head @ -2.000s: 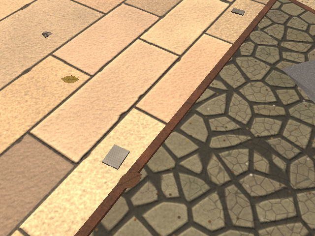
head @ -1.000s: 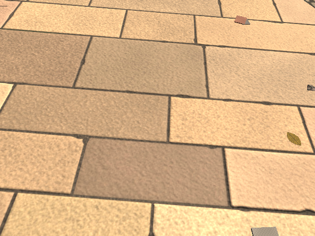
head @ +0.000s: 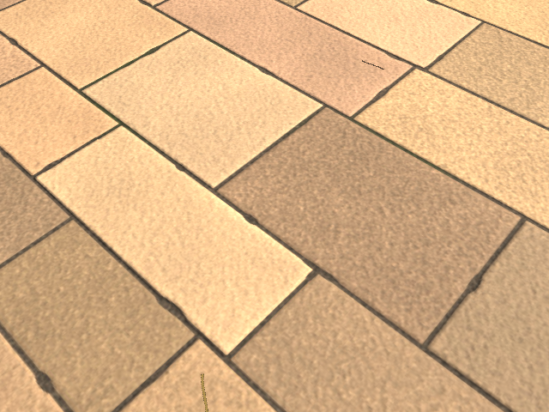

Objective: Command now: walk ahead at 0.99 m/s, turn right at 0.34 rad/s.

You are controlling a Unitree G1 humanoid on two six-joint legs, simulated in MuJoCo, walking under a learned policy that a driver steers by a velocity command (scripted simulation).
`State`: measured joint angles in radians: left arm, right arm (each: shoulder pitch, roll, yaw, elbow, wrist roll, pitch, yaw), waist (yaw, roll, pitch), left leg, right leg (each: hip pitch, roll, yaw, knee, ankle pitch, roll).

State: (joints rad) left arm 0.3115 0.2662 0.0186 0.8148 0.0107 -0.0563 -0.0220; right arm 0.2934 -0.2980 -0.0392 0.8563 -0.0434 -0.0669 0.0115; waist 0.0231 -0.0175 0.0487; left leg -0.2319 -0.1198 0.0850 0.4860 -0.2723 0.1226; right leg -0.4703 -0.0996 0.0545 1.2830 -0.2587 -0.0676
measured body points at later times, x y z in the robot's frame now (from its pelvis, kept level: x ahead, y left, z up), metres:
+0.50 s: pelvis +0.49 -0.07 +0.00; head +0.50 -0.06 +0.45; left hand +0.56 +0.21 -0.13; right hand +0.62 -0.35 -0.06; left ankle +0.64 +0.09 -0.65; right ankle +0.44 -0.07 -0.73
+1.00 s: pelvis +0.91 -0.22 +0.00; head +0.93 -0.24 +0.45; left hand +1.27 -0.28 -0.04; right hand +0.64 -0.35 -0.12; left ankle +0.90 -0.03 -0.73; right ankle +0.94 -0.40 -0.67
